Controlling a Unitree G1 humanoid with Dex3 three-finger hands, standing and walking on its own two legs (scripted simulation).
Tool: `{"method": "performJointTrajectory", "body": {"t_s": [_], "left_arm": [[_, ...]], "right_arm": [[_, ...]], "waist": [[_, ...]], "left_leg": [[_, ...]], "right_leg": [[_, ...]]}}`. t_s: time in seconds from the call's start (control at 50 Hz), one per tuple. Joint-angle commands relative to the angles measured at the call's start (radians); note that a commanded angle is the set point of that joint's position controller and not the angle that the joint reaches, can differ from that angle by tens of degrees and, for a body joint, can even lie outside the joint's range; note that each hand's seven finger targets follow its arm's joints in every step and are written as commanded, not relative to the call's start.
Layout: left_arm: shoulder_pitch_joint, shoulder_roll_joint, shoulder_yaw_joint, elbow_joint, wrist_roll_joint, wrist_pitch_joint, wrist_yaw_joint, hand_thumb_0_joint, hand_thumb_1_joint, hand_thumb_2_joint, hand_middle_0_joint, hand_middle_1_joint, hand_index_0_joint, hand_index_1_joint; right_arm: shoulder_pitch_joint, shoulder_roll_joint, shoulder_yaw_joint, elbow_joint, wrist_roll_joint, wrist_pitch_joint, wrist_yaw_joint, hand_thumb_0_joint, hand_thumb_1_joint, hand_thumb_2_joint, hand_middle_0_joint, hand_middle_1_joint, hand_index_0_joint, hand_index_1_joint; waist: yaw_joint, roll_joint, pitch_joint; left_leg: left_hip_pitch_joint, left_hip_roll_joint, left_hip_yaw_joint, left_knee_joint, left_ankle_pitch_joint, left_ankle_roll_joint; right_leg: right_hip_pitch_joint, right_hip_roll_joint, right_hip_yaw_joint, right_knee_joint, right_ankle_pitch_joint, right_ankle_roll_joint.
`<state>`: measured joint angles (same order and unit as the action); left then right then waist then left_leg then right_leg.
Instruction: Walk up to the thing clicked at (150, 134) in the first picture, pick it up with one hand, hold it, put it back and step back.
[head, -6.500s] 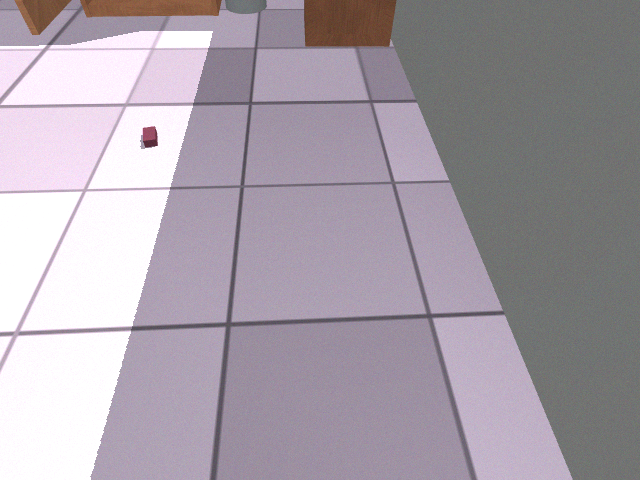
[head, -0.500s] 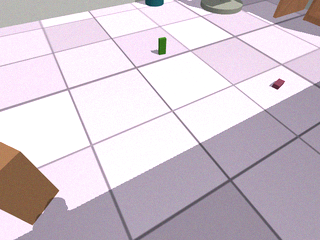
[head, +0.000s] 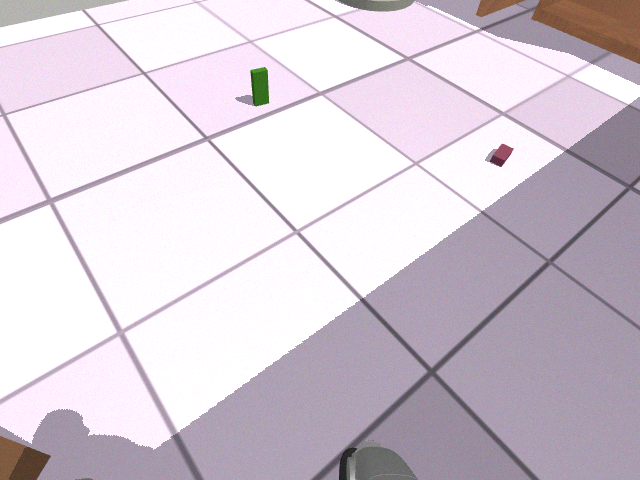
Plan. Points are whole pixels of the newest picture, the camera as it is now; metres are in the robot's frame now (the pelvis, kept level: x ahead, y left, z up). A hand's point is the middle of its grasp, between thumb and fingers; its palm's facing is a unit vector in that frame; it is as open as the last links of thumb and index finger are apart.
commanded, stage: walk up
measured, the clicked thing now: (501, 155) +1.59 -0.96 -0.74
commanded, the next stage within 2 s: none
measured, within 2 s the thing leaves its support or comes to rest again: neither
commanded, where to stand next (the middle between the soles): +0.98 -0.12 m, yaw -7 degrees
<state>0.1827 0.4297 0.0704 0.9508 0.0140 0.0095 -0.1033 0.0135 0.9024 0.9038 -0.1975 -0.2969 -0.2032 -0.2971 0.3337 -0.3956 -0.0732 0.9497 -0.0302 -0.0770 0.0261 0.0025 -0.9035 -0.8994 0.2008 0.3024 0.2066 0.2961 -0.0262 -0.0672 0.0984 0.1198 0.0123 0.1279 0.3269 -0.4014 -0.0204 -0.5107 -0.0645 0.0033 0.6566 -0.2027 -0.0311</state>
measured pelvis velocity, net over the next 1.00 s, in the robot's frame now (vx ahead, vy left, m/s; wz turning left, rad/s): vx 0.48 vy -0.04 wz -0.15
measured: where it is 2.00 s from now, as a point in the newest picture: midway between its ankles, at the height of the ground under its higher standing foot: (333, 289)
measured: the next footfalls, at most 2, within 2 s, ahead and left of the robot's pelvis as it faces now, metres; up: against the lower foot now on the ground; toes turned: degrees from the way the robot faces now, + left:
right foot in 0.06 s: +0.23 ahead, -0.12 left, +0.00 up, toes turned -4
left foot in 0.52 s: +0.43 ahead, +0.12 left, +0.00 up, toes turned +1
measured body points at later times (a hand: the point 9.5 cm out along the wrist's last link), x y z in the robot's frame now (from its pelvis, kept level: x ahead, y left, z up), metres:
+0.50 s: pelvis +0.25 -0.01 +0.00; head +0.26 +0.01 +0.45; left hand +0.32 +0.32 -0.11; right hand +0.30 -0.34 -0.10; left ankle +0.39 +0.13 -0.72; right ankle +0.19 -0.12 -0.73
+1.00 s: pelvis +0.48 -0.04 -0.01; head +0.49 -0.06 +0.44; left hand +0.64 +0.25 -0.11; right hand +0.45 -0.37 -0.13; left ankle +0.39 +0.12 -0.73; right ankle +0.57 -0.16 -0.73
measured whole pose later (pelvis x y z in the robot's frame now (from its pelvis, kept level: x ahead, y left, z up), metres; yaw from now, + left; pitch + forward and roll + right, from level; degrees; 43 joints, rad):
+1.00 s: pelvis +0.48 -0.04 -0.01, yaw -8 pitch -3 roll +1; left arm 0.20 0.40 0.07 0.87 0.01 -0.04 -0.09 0.01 0.90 0.90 -0.20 -0.30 -0.21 -0.30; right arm 0.39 -0.43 -0.06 0.84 -0.01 -0.07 0.03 0.00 -0.90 -0.90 0.20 0.30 0.21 0.30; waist -0.04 0.02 0.08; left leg -0.03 0.10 0.15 0.60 -0.49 -0.03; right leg -0.43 -0.04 -0.05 0.63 -0.15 -0.04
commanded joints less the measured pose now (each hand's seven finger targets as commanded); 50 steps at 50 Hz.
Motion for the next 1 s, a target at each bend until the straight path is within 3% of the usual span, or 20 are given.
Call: {"method": "performJointTrajectory", "body": {"t_s": [0.0, 0.04, 0.06, 0.08, 0.1, 0.12, 0.18, 0.24, 0.32, 0.44, 0.48, 0.5, 0.54, 0.56, 0.64, 0.68, 0.84, 0.92, 0.96, 0.98], "left_arm": [[-0.062, 0.146, 0.048, -0.114, 0.004, -0.037, 0.006, 0.0, 0.9, 0.9, -0.2, -0.3, -0.2, -0.3], [0.135, 0.183, 0.077, -0.068, 0.002, -0.039, 0.022, 0.0, 0.9, 0.9, -0.2, -0.3, -0.2, -0.3], [0.265, 0.225, 0.097, -0.044, 0.002, -0.045, 0.034, 0.0, 0.9, 0.9, -0.2, -0.3, -0.2, -0.3], [0.323, 0.319, 0.121, -0.056, 0.003, -0.048, 0.047, 0.0, 0.9, 0.9, -0.2, -0.3, -0.2, -0.3], [0.241, 0.341, 0.121, -0.088, -0.019, -0.05, 0.046, 0.0, 0.9, 0.9, -0.2, -0.3, -0.2, -0.3], [0.144, 0.327, 0.12, -0.112, -0.039, -0.047, 0.051, 0.0, 0.9, 0.9, -0.2, -0.3, -0.2, -0.3], [0.044, 0.232, 0.08, -0.137, -0.029, -0.06, 0.064, 0.0, 0.9, 0.9, -0.2, -0.3, -0.2, -0.3], [0.019, 0.204, 0.07, -0.148, -0.02, -0.085, 0.054, 0.0, 0.9, 0.9, -0.2, -0.3, -0.2, -0.3], [0.003, 0.227, 0.074, -0.191, -0.01, -0.1, 0.044, 0.0, 0.9, 0.9, -0.2, -0.3, -0.2, -0.3], [0.058, 0.247, 0.071, -0.189, -0.002, -0.098, 0.035, 0.0, 0.9, 0.9, -0.2, -0.3, -0.2, -0.3], [0.065, 0.224, 0.058, -0.197, 0.008, -0.094, 0.037, 0.0, 0.9, 0.9, -0.2, -0.3, -0.2, -0.3], [0.092, 0.186, 0.043, -0.197, 0.01, -0.094, 0.04, 0.0, 0.9, 0.9, -0.2, -0.3, -0.2, -0.3], [0.195, 0.099, 0.016, -0.184, -0.012, -0.088, 0.051, 0.0, 0.9, 0.9, -0.2, -0.3, -0.2, -0.3], [0.197, 0.212, 0.04, -0.16, -0.004, -0.077, 0.07, 0.0, 0.9, 0.9, -0.2, -0.3, -0.2, -0.3], [0.171, 0.205, 0.04, -0.121, -0.024, -0.083, 0.06, 0.0, 0.9, 0.9, -0.2, -0.3, -0.2, -0.3], [0.182, 0.175, 0.035, -0.125, -0.028, -0.07, 0.047, 0.0, 0.9, 0.9, -0.2, -0.3, -0.2, -0.3], [-0.008, 0.133, 0.03, -0.189, -0.005, -0.065, 0.013, 0.0, 0.9, 0.9, -0.2, -0.3, -0.2, -0.3], [0.046, 0.149, 0.048, -0.151, -0.005, -0.069, 0.018, 0.0, 0.9, 0.9, -0.2, -0.3, -0.2, -0.3], [0.207, 0.218, 0.08, -0.107, -0.002, -0.088, 0.036, 0.0, 0.9, 0.9, -0.2, -0.3, -0.2, -0.3], [0.274, 0.3, 0.107, -0.11, 0.005, -0.097, 0.05, 0.0, 0.9, 0.9, -0.2, -0.3, -0.2, -0.3]], "right_arm": [[-0.068, -0.282, -0.073, -0.116, 0.007, -0.019, -0.017, 0.0, -0.9, -0.9, 0.2, 0.3, 0.2, 0.3], [-0.049, -0.261, -0.058, -0.125, 0.014, -0.016, -0.021, 0.0, -0.9, -0.9, 0.2, 0.3, 0.2, 0.3], [-0.015, -0.227, -0.045, -0.126, 0.015, -0.015, -0.02, 0.0, -0.9, -0.9, 0.2, 0.3, 0.2, 0.3], [0.044, -0.164, -0.028, -0.154, 0.032, -0.013, -0.014, 0.0, -0.9, -0.9, 0.2, 0.3, 0.2, 0.3], [0.038, -0.241, -0.043, -0.155, 0.032, -0.008, -0.018, 0.0, -0.9, -0.9, 0.2, 0.3, 0.2, 0.3], [0.017, -0.276, -0.051, -0.143, 0.023, -0.009, -0.022, 0.0, -0.9, -0.9, 0.2, 0.3, 0.2, 0.3], [-0.008, -0.228, -0.04, -0.115, 0.033, -0.008, -0.002, 0.0, -0.9, -0.9, 0.2, 0.3, 0.2, 0.3], [0.068, -0.213, -0.049, -0.105, 0.011, 0.008, 0.018, 0.0, -0.9, -0.9, 0.2, 0.3, 0.2, 0.3], [-0.003, -0.207, -0.058, -0.144, 0.0, 0.005, 0.038, 0.0, -0.9, -0.9, 0.2, 0.3, 0.2, 0.3], [-0.09, -0.193, -0.068, -0.165, 0.001, -0.028, 0.041, 0.0, -0.9, -0.9, 0.2, 0.3, 0.2, 0.3], [0.011, -0.223, -0.08, -0.133, -0.003, -0.039, 0.032, 0.0, -0.9, -0.9, 0.2, 0.3, 0.2, 0.3], [0.108, -0.262, -0.092, -0.107, -0.01, -0.048, 0.02, 0.0, -0.9, -0.9, 0.2, 0.3, 0.2, 0.3], [0.174, -0.378, -0.116, -0.127, -0.017, -0.063, 0.001, 0.0, -0.9, -0.9, 0.2, 0.3, 0.2, 0.3], [0.104, -0.38, -0.116, -0.142, 0.009, -0.058, 0.004, 0.0, -0.9, -0.9, 0.2, 0.3, 0.2, 0.3], [0.028, -0.259, -0.064, -0.165, 0.026, -0.056, -0.006, 0.0, -0.9, -0.9, 0.2, 0.3, 0.2, 0.3], [0.015, -0.261, -0.062, -0.167, 0.027, -0.057, -0.005, 0.0, -0.9, -0.9, 0.2, 0.3, 0.2, 0.3], [0.026, -0.283, -0.065, -0.192, 0.022, -0.04, -0.003, 0.0, -0.9, -0.9, 0.2, 0.3, 0.2, 0.3], [-0.01, -0.286, -0.067, -0.216, 0.023, -0.027, -0.013, 0.0, -0.9, -0.9, 0.2, 0.3, 0.2, 0.3], [0.042, -0.212, -0.038, -0.214, 0.023, -0.025, -0.013, 0.0, -0.9, -0.9, 0.2, 0.3, 0.2, 0.3], [0.119, -0.141, -0.01, -0.22, 0.03, -0.024, -0.009, 0.0, -0.9, -0.9, 0.2, 0.3, 0.2, 0.3]], "waist": [[0.034, 0.202, -0.053], [0.143, 0.081, -0.169], [0.206, -0.048, -0.234], [0.198, -0.28, -0.294], [0.165, -0.215, -0.267], [0.142, -0.128, -0.191], [0.069, -0.015, -0.01], [0.024, -0.03, 0.007], [0.029, -0.075, 0.0], [0.062, -0.048, -0.024], [0.003, 0.036, -0.071], [-0.051, 0.146, -0.127], [-0.055, 0.369, -0.162], [-0.035, 0.263, -0.151], [0.011, 0.173, -0.044], [0.022, 0.224, -0.049], [-0.012, 0.229, -0.019], [0.037, 0.162, -0.066], [0.116, -0.044, -0.192], [0.128, -0.261, -0.261]], "left_leg": [[-0.194, 0.223, -0.075, 0.058, 0.608, 0.152], [-0.261, 0.182, -0.03, 0.357, 0.704, 0.12], [-0.383, 0.106, -0.01, 0.615, 0.557, 0.099], [-0.603, -0.06, 0.008, 0.91, 0.067, 0.06], [-0.691, -0.046, -0.113, 0.979, -0.132, 0.064], [-0.684, 0.019, -0.155, 1.021, -0.109, 0.067], [-0.613, 0.09, -0.183, 0.902, 0.058, 0.089], [-0.565, 0.102, -0.154, 0.744, 0.144, 0.065], [-0.577, 0.128, -0.11, 0.467, 0.148, 0.006], [-0.403, 0.087, -0.064, 0.257, 0.292, 0.015], [-0.245, 0.051, -0.058, 0.217, 0.188, 0.039], [-0.098, 0.065, -0.098, 0.166, 0.093, 0.069], [0.06, 0.438, -0.768, -0.118, -0.238, 0.177], [0.029, 0.486, -0.819, -0.102, -0.221, 0.261], [-0.189, 0.286, -0.284, -0.044, 0.351, 0.164], [-0.214, 0.261, -0.195, -0.048, 0.417, 0.186], [-0.231, 0.243, -0.062, -0.018, 0.489, 0.198], [-0.308, 0.271, -0.107, 0.087, 0.357, 0.183], [-0.388, 0.171, -0.033, 0.476, 0.389, 0.128], [-0.529, 0.059, -0.004, 0.714, 0.122, 0.085]], "right_leg": [[0.259, 0.036, -0.082, -0.035, 0.08, -0.035], [0.511, 0.063, -0.082, -0.047, 0.08, -0.064], [0.673, 0.044, -0.009, -0.097, -0.024, -0.078], [0.789, -0.239, 0.476, -0.258, -0.166, -0.199], [0.749, -0.339, 0.749, -0.379, -0.283, -0.288], [0.629, -0.35, 0.737, -0.422, -0.431, -0.301], [0.292, -0.196, 0.389, -0.423, -0.265, -0.2], [0.217, -0.106, 0.255, -0.438, -0.241, -0.163], [0.18, -0.121, 0.195, -0.462, -0.293, -0.188], [0.147, -0.118, 0.173, -0.376, -0.269, -0.16], [0.109, -0.088, 0.151, -0.209, -0.211, -0.136], [0.053, -0.036, 0.098, 0.001, -0.09, -0.107], [-0.244, 0.184, 0.049, 0.467, -0.298, -0.015], [-0.236, 0.101, 0.13, 0.539, -0.308, -0.032], [-0.095, 0.019, 0.143, 0.454, -0.131, -0.007], [-0.056, 0.017, 0.097, 0.392, -0.093, 0.014], [0.04, -0.02, -0.044, 0.009, 0.076, 0.012], [0.256, 0.004, -0.06, -0.053, 0.078, -0.018], [0.527, 0.014, -0.007, -0.144, -0.013, -0.049], [0.647, -0.181, 0.295, -0.235, -0.158, -0.095]]}}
